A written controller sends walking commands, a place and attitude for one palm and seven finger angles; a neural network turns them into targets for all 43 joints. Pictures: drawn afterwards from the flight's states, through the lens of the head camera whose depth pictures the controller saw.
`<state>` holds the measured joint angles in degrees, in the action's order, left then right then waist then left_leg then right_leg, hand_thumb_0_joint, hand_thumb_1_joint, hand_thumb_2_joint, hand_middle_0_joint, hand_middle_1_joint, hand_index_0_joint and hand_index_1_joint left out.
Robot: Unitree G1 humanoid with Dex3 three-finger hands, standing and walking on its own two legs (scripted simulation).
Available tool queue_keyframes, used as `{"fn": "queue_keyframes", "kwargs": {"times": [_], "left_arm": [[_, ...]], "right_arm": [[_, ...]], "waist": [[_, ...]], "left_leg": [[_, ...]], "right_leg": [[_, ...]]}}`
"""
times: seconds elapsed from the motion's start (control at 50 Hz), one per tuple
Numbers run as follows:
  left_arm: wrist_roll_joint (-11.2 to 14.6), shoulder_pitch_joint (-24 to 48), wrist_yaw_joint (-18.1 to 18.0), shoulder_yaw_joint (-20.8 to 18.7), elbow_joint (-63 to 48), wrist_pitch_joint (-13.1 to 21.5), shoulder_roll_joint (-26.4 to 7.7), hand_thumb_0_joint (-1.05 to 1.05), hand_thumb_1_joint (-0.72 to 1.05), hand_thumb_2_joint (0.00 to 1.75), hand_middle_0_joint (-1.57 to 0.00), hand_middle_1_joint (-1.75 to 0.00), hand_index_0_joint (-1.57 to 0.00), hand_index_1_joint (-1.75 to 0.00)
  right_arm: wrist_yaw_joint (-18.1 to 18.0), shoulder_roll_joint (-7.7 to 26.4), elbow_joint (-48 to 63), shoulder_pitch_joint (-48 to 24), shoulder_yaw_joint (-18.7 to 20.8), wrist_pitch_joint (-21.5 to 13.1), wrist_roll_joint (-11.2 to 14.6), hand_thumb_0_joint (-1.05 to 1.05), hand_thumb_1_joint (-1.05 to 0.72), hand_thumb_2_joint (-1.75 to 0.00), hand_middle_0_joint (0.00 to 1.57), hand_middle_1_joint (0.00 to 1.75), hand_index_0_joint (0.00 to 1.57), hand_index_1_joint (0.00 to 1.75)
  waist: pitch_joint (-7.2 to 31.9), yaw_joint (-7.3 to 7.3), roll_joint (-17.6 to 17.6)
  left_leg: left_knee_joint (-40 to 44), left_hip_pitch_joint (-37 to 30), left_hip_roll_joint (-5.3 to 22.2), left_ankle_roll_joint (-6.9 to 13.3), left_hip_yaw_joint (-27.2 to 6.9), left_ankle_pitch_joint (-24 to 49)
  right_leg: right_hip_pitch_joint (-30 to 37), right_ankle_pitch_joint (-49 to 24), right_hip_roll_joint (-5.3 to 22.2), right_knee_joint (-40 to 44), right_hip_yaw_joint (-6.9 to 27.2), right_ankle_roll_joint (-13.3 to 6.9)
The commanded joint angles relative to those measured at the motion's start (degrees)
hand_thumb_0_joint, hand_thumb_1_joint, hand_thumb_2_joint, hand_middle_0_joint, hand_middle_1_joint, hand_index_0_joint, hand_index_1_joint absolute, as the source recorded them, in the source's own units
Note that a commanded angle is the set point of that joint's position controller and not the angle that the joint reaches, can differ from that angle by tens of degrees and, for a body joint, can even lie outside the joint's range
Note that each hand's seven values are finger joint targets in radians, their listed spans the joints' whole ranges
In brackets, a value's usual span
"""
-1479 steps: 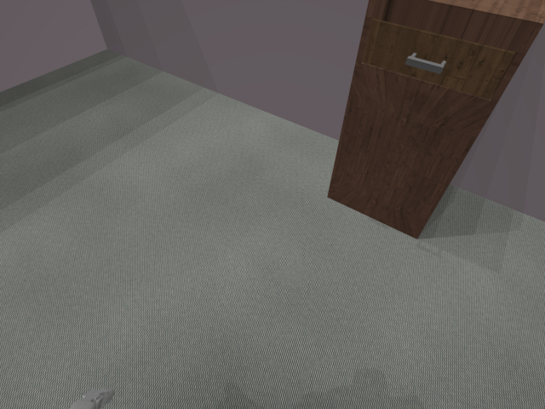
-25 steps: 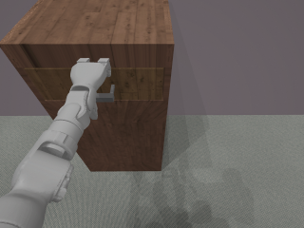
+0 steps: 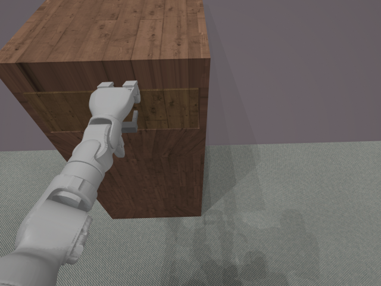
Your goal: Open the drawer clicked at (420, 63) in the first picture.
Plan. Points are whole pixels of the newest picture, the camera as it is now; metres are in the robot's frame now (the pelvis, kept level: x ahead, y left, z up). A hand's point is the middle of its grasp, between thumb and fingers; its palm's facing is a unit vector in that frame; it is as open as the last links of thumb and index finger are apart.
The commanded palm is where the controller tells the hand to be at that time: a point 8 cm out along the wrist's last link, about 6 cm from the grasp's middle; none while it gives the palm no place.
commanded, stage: lower the fingers behind the handle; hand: left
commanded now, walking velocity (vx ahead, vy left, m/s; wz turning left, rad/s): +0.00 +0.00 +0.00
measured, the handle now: (116, 121) +0.50 +0.20 +0.04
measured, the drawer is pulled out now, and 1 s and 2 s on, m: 0.00 0.00 0.00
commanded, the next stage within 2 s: close the thumb around the handle in 1.58 s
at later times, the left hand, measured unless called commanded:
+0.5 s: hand (121, 119) +0.46 +0.17 +0.08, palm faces +0.03 -0.02 -1.00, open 13.6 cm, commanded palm +0.45 +0.17 +0.11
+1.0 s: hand (122, 121) +0.46 +0.17 +0.08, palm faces +0.05 +0.02 -1.00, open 13.8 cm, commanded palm +0.45 +0.16 +0.08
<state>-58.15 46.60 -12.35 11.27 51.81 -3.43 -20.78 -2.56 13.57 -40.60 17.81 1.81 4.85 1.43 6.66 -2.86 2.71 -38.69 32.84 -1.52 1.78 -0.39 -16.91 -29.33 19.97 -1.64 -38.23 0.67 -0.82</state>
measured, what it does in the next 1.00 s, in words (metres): stands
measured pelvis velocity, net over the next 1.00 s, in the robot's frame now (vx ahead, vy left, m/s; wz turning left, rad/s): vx -0.04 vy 0.00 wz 0.00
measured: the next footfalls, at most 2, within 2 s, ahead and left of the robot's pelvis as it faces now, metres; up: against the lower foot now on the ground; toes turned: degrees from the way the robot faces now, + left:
none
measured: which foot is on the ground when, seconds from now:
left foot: down 0.00-1.00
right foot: down 0.00-1.00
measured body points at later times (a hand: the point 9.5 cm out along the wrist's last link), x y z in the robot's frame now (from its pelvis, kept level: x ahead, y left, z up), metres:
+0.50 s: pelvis -0.01 -0.01 +0.00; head +0.04 -0.02 +0.44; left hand +0.46 +0.16 +0.14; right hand +0.06 -0.28 -0.13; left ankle +0.02 +0.10 -0.72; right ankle -0.02 -0.11 -0.72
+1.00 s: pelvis -0.04 +0.00 -0.02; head +0.02 +0.00 +0.42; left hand +0.45 +0.16 +0.13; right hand -0.01 -0.27 -0.15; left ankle +0.02 +0.10 -0.72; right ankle -0.02 -0.11 -0.72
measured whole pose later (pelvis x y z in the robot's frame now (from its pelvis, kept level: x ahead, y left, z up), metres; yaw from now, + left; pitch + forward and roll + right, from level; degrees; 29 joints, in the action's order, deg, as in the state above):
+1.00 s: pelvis -0.04 +0.00 -0.02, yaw +0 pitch +15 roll -1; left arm -59.3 57.1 -14.9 13.5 61.4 -8.2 -22.1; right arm -2.6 14.6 -39.8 20.3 0.5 5.6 1.2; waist 7.8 -5.8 1.9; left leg -46.5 44.7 -1.1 1.5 -1.1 -16.5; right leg -41.2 20.0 -2.2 -46.4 -0.4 -1.0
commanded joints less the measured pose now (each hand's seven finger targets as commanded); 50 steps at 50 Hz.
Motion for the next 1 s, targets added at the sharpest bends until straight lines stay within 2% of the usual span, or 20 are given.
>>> {"fn": "queue_keyframes", "kwargs": {"times": [0.0, 0.06, 0.1, 0.16, 0.2, 0.24, 0.26, 0.28, 0.4, 0.48, 0.54, 0.6, 0.64, 0.66, 0.72, 0.78, 0.84, 0.86, 0.92, 0.98], "left_arm": [[-0.7, 31.8, -2.7, -4.3, -10.2, -1.1, -11.4, 0.00, -0.50, 0.30, -0.30, -1.20, -0.30, -1.20], [-0.9, 28.8, -2.5, -4.0, -8.8, -1.7, -10.6, 0.00, -0.50, 0.30, -0.30, -1.20, -0.30, -1.20], [-0.7, 27.2, -2.1, -4.0, -8.0, -1.7, -10.1, 0.00, -0.50, 0.30, -0.30, -1.20, -0.30, -1.20], [-0.8, 26.4, -1.6, -3.3, -4.7, -2.4, -9.9, 0.00, -0.50, 0.30, -0.30, -1.20, -0.30, -1.20], [-1.1, 26.7, -1.2, -3.8, -4.4, -2.2, -10.8, 0.00, -0.50, 0.30, -0.30, -1.20, -0.30, -1.20], [-1.5, 26.9, -1.2, -2.9, -3.8, -2.3, -10.1, 0.00, -0.50, 0.30, -0.30, -1.20, -0.30, -1.20], [-1.7, 26.4, -1.2, -2.3, -4.3, -2.3, -9.2, 0.00, -0.50, 0.30, -0.30, -1.20, -0.30, -1.20], [-1.7, 26.5, -1.2, -1.3, -3.7, -2.4, -8.0, 0.00, -0.50, 0.30, -0.30, -1.20, -0.30, -1.20], [-1.8, 26.0, -0.8, -2.5, -0.9, -2.8, -9.9, 0.00, -0.50, 0.30, -0.30, -1.20, -0.30, -1.20], [-2.1, 24.3, -0.5, -2.7, 2.2, -3.2, -11.1, 0.00, -0.50, 0.30, -0.30, -1.20, -0.30, -1.20], [-2.0, 25.5, -0.3, 0.4, 3.6, -3.5, -7.6, 0.00, -0.50, 0.30, -0.30, -1.20, -0.30, -1.20], [-2.3, 26.6, -0.5, -1.2, 3.4, -3.5, -9.3, 0.00, -0.50, 0.30, -0.30, -1.20, -0.30, -1.20], [-2.4, 25.8, -0.6, 0.0, 3.9, -3.7, -7.8, 0.00, -0.50, 0.30, -0.30, -1.20, -0.30, -1.20], [-2.3, 25.3, -0.5, 1.0, 4.7, -3.9, -6.7, 0.00, -0.50, 0.30, -0.30, -1.20, -0.30, -1.20], [-2.1, 25.5, -0.4, 0.2, 5.9, -4.0, -7.6, 0.00, -0.50, 0.30, -0.30, -1.20, -0.30, -1.20], [-1.5, 26.0, -0.2, 2.0, 7.6, -4.5, -5.8, 0.00, -0.50, 0.30, -0.30, -1.20, -0.30, -1.20], [-1.3, 26.7, -0.1, 1.1, 8.6, -4.5, -6.9, 0.00, -0.50, 0.30, -0.30, -1.20, -0.30, -1.20], [-1.3, 26.4, 0.1, 2.2, 8.6, -4.5, -5.6, 0.00, -0.50, 0.30, -0.30, -1.20, -0.30, -1.20], [-1.1, 27.2, 0.2, 2.4, 9.1, -4.7, -5.5, 0.00, -0.50, 0.30, -0.30, -1.20, -0.30, -1.20], [-1.3, 27.2, 0.2, 1.5, 10.0, -5.2, -7.1, 0.00, -0.50, 0.30, -0.30, -1.20, -0.30, -1.20]], "right_arm": [[-0.5, 8.4, 4.8, 1.9, 2.7, -1.6, 0.1, 0.00, -0.90, -0.90, 0.20, 0.30, 0.20, 0.30], [-0.4, 8.3, 4.9, 1.5, 2.7, -1.2, 0.1, 0.00, -0.90, -0.90, 0.20, 0.30, 0.20, 0.30], [-0.2, 8.3, 5.1, 1.4, 2.8, -1.0, 0.1, 0.00, -0.90, -0.90, 0.20, 0.30, 0.20, 0.30], [-0.4, 8.6, 5.0, 1.4, 2.5, -0.7, 0.2, 0.00, -0.90, -0.90, 0.20, 0.30, 0.20, 0.30], [-0.4, 8.7, 5.2, 1.4, 2.5, -0.5, 0.2, 0.00, -0.90, -0.90, 0.20, 0.30, 0.20, 0.30], [-0.4, 8.7, 5.1, 1.7, 2.6, -0.4, 0.2, 0.00, -0.90, -0.90, 0.20, 0.30, 0.20, 0.30], [-0.4, 8.6, 5.4, 1.8, 2.6, -0.3, 0.2, 0.00, -0.90, -0.90, 0.20, 0.30, 0.20, 0.30], [-0.2, 8.4, 5.4, 1.8, 2.6, -0.3, 0.1, 0.00, -0.90, -0.90, 0.20, 0.30, 0.20, 0.30], [-0.4, 8.9, 5.1, 2.8, 2.6, 0.1, 0.0, 0.00, -0.90, -0.90, 0.20, 0.30, 0.20, 0.30], [-0.5, 9.2, 5.4, 3.3, 2.2, 0.3, 0.2, 0.00, -0.90, -0.90, 0.20, 0.30, 0.20, 0.30], [-0.4, 9.1, 5.4, 3.7, 2.2, 0.1, 0.3, 0.00, -0.90, -0.90, 0.20, 0.30, 0.20, 0.30], [-0.2, 9.4, 5.1, 4.5, 2.4, 0.0, 0.0, 0.00, -0.90, -0.90, 0.20, 0.30, 0.20, 0.30], [-0.2, 9.2, 5.4, 4.8, 2.4, 0.1, 0.0, 0.00, -0.90, -0.90, 0.20, 0.30, 0.20, 0.30], [-0.2, 9.2, 5.4, 5.0, 2.3, 0.0, 0.0, 0.00, -0.90, -0.90, 0.20, 0.30, 0.20, 0.30], [-0.2, 9.5, 5.2, 5.5, 2.3, 0.0, 0.0, 0.00, -0.90, -0.90, 0.20, 0.30, 0.20, 0.30], [-0.3, 9.6, 5.3, 5.4, 1.9, -0.3, 0.0, 0.00, -0.90, -0.90, 0.20, 0.30, 0.20, 0.30], [-0.5, 9.9, 5.1, 6.0, 1.9, -0.6, -0.1, 0.00, -0.90, -0.90, 0.20, 0.30, 0.20, 0.30], [-0.4, 9.7, 5.3, 6.0, 1.9, -0.7, -0.1, 0.00, -0.90, -0.90, 0.20, 0.30, 0.20, 0.30], [-0.5, 9.9, 5.4, 6.3, 1.7, -1.0, -0.2, 0.00, -0.90, -0.90, 0.20, 0.30, 0.20, 0.30], [-0.8, 10.1, 5.4, 6.4, 1.6, -1.2, -0.2, 0.00, -0.90, -0.90, 0.20, 0.30, 0.20, 0.30]], "waist": [[17.9, -3.10, -3.4], [17.4, -2.53, -2.3], [17.2, -2.36, -3.7], [13.1, -3.10, -5.2], [13.0, -3.18, -4.9], [13.0, -3.56, -5.0], [13.9, -3.29, -4.1], [13.0, -3.74, -3.2], [13.1, -4.35, -5.2], [10.7, -4.27, -5.7], [8.2, -5.53, -5.2], [10.8, -5.31, -4.0], [11.4, -5.53, -4.8], [10.9, -5.72, -5.1], [10.8, -5.87, -5.8], [8.5, -6.69, -5.7], [8.6, -6.86, -6.2], [8.9, -6.86, -5.3], [8.6, -7.27, -6.1], [8.4, -7.20, -6.4]], "left_leg": [[3.9, -15.1, 0.1, 0.8, 0.8, 11.6], [3.9, -14.8, 0.1, 0.7, 1.2, 11.9], [3.7, -14.2, -0.1, 0.8, 1.4, 12.2], [4.1, -11.6, -0.1, 0.8, 1.5, 9.0], [3.9, -11.0, -0.2, 0.8, 1.6, 8.3], [3.7, -10.8, -0.1, 0.9, 1.6, 7.7], [3.4, -10.9, -0.3, 0.8, 1.7, 8.1], [3.3, -11.2, -0.2, 0.8, 1.7, 7.8], [2.1, -8.1, -0.4, 1.0, 1.9, 5.4], [1.9, -5.0, -0.5, 0.9, 2.0, 2.7], [1.7, -4.2, -0.4, 1.0, 1.7, 0.2], [1.0, -4.2, -0.3, 1.0, 1.6, 0.4], [0.5, -3.5, -0.3, 1.0, 1.7, -0.5], [0.5, -3.1, -0.3, 1.0, 1.6, -1.5], [0.2, -2.0, -0.1, 1.0, 1.4, -2.7], [0.0, -0.2, -0.1, 1.0, 1.4, -5.4], [-0.4, 0.9, 0.0, 1.0, 1.0, -6.6], [-0.6, 0.8, 0.0, 1.0, 1.1, -6.7], [-0.8, 1.9, 0.1, 1.1, 0.7, -8.2], [-1.2, 3.2, 0.1, 1.0, 0.6, -9.6]], "right_leg": [[2.9, -11.4, -1.5, 6.3, -1.3, -1.3], [2.5, -12.1, -1.5, 6.1, -1.3, -1.3], [3.6, -12.9, -1.4, 6.5, -1.1, -1.3], [1.8, -10.8, -1.1, 7.0, -0.9, -0.9], [1.7, -10.0, -1.0, 7.1, -0.7, -0.9], [0.7, -9.5, -1.0, 6.8, -0.7, -0.8], [0.8, -9.7, -1.0, 6.6, -0.6, -0.9], [-0.4, -9.3, -1.1, 6.7, -0.8, -1.0], [-0.3, -8.1, -0.8, 6.6, -0.1, -0.5], [-1.7, -5.5, -0.7, 6.5, 0.0, -0.4], [-5.1, -2.4, -0.9, 6.4, -0.4, -0.3], [-5.1, -2.4, -1.1, 5.5, -0.3, -0.6], [-5.7, -1.7, -1.0, 5.1, -0.3, -0.4], [-6.4, -0.6, -1.1, 5.1, -0.5, -0.4], [-7.4, 0.4, -1.1, 4.6, -0.6, -0.3], [-9.7, 3.1, -1.1, 4.4, -0.8, -0.2], [-10.9, 4.1, -1.2, 3.4, -1.0, -0.3], [-11.6, 4.4, -1.2, 3.1, -1.1, -0.3], [-13.0, 5.9, -1.4, 2.4, -1.3, -0.2], [-14.2, 7.6, -1.3, 1.8, -1.4, -0.2]]}}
